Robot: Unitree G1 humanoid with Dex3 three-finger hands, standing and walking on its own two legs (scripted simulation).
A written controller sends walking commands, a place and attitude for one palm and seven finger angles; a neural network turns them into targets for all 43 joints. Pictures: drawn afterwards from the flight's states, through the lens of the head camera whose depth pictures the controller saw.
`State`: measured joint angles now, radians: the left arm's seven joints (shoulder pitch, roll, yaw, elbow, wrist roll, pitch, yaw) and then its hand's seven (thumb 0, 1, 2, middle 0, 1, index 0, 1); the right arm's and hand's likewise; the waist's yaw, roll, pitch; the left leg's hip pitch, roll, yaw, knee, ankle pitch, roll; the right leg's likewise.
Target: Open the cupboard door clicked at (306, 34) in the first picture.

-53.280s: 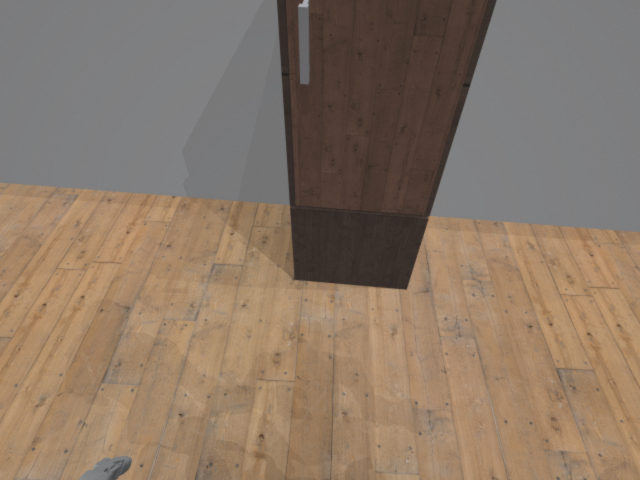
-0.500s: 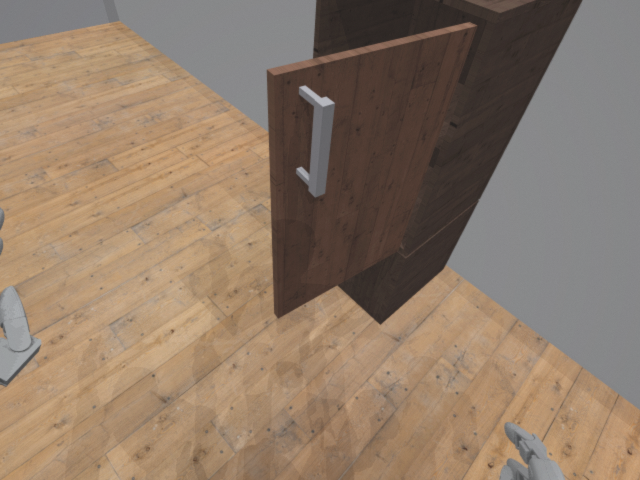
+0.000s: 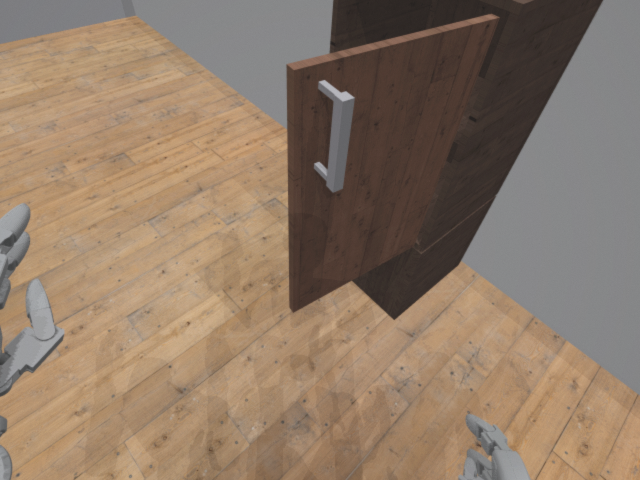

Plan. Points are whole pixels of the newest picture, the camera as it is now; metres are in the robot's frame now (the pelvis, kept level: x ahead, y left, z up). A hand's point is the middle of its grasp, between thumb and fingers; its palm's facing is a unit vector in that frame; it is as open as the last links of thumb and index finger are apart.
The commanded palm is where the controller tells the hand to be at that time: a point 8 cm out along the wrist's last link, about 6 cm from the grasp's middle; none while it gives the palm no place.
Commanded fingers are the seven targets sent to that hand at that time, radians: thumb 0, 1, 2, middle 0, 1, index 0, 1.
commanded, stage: let the arm hang, fingers relaxed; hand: left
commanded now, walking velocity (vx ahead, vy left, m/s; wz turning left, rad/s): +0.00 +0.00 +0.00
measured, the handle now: (330, 139) +0.53 +0.03 +0.15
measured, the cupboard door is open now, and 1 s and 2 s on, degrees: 83 83 83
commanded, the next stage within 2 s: look to check the result in 1.08 s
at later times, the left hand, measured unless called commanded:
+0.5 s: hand out of the picture +0.01 +0.20 -0.17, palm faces +0.08 -0.97 -0.21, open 7.1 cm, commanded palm none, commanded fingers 0.00 0.90 0.90 -0.20 -0.30 -0.20 -0.30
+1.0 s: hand out of the picture -0.03 +0.16 -0.17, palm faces +0.09 -0.98 -0.15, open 7.4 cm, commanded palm none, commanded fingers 0.00 0.90 0.90 -0.20 -0.30 -0.20 -0.30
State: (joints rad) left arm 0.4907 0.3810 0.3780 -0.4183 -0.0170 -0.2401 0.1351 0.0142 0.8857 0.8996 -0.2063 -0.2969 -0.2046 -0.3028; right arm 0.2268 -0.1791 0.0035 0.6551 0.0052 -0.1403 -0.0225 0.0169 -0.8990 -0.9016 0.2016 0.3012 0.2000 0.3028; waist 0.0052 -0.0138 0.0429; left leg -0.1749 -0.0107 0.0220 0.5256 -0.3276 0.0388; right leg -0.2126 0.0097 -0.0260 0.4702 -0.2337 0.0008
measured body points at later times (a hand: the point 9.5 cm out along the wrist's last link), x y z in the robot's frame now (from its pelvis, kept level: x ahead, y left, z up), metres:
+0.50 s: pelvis +0.00 +0.01 +0.00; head +0.03 +0.01 +0.45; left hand +0.01 +0.25 -0.16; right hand +0.01 -0.22 -0.15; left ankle -0.03 +0.09 -0.74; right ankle +0.00 -0.12 -0.74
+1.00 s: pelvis -0.01 +0.01 +0.00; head +0.00 +0.01 +0.45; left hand -0.03 +0.22 -0.16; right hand -0.02 -0.20 -0.16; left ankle -0.03 +0.09 -0.74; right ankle +0.00 -0.12 -0.74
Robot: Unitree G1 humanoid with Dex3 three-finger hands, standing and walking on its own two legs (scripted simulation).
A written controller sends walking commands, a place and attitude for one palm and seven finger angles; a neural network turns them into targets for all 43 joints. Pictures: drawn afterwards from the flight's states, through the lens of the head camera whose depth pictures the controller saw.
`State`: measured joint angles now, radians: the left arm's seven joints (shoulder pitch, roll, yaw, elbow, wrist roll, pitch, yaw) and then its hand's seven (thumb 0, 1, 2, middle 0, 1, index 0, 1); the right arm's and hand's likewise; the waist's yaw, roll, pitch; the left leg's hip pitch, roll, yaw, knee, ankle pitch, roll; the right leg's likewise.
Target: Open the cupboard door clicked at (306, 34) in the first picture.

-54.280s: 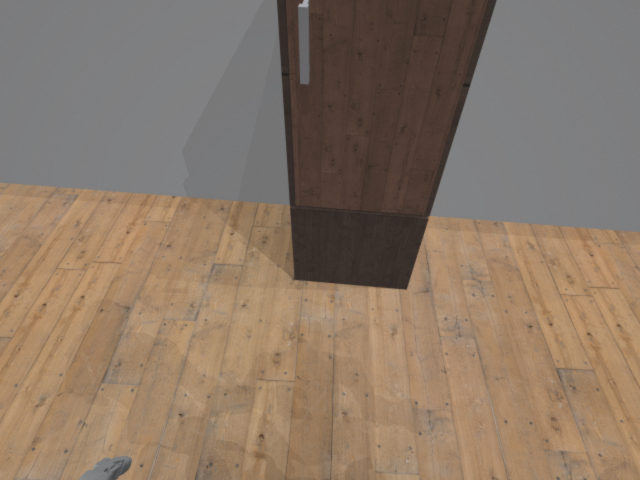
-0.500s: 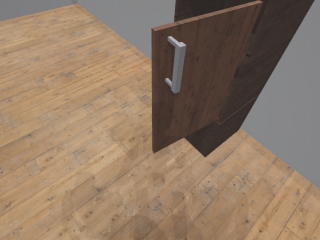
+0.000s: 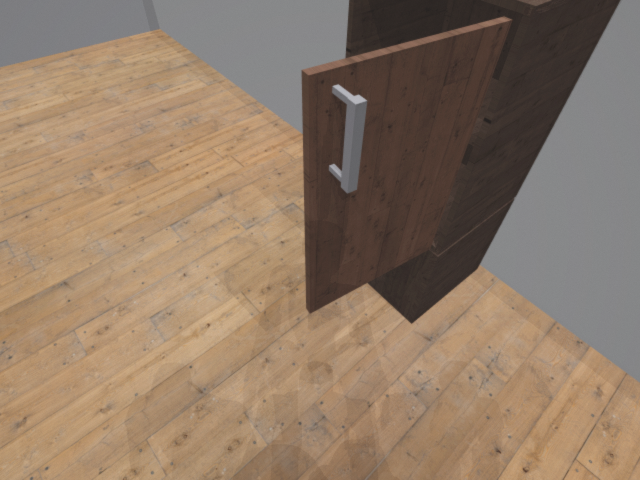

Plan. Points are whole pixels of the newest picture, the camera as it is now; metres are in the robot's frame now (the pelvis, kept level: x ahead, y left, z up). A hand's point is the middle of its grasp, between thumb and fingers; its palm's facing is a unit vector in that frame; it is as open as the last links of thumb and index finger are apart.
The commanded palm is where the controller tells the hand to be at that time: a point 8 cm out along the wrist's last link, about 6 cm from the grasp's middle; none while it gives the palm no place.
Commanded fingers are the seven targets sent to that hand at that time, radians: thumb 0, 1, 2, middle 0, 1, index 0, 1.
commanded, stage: let the arm hang, fingers relaxed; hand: left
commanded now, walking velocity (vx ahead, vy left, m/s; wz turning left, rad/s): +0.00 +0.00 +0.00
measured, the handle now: (344, 141) +0.54 +0.00 +0.15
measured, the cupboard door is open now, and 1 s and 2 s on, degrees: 83 83 83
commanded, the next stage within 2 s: look to check the result in 0.08 s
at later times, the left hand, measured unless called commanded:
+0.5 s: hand out of the picture -0.02 +0.14 -0.18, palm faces +0.07 -0.98 -0.16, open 7.4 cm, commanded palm none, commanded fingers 0.00 0.90 0.90 -0.20 -0.30 -0.20 -0.30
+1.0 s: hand out of the picture -0.01 +0.14 -0.18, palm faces +0.07 -0.98 -0.17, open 7.4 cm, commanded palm none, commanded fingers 0.00 0.90 0.90 -0.20 -0.30 -0.20 -0.30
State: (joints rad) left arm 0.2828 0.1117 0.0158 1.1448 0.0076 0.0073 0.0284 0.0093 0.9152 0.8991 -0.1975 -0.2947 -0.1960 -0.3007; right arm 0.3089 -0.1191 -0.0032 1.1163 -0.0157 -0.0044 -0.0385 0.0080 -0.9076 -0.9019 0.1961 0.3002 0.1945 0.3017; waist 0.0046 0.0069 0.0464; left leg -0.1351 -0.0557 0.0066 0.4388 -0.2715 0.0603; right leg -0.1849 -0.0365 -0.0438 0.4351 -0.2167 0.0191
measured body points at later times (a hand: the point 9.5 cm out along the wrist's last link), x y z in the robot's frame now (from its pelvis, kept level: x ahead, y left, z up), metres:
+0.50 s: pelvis +0.00 -0.01 +0.00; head +0.02 -0.01 +0.45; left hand -0.02 +0.20 -0.16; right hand -0.02 -0.22 -0.16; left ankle -0.02 +0.08 -0.74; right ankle +0.01 -0.13 -0.74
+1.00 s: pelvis +0.01 -0.02 +0.00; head +0.03 -0.02 +0.45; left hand -0.01 +0.19 -0.16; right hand +0.00 -0.23 -0.16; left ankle -0.02 +0.08 -0.74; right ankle +0.01 -0.13 -0.74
